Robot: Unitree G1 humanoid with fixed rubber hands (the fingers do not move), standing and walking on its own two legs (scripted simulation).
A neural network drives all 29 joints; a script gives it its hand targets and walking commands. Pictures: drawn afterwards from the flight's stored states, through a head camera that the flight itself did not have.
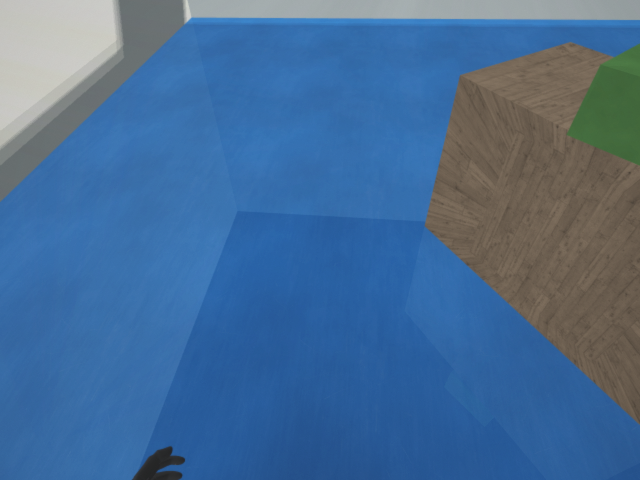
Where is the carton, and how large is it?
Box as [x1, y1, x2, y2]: [567, 44, 639, 165]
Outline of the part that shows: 638,44 600,65 567,134 639,165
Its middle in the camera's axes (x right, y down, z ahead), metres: +0.81 -0.32 +0.91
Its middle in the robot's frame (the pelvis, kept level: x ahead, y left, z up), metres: +0.93 -0.75 +0.01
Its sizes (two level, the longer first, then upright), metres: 0.261 0.245 0.176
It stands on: a pedestal, 0.68 m high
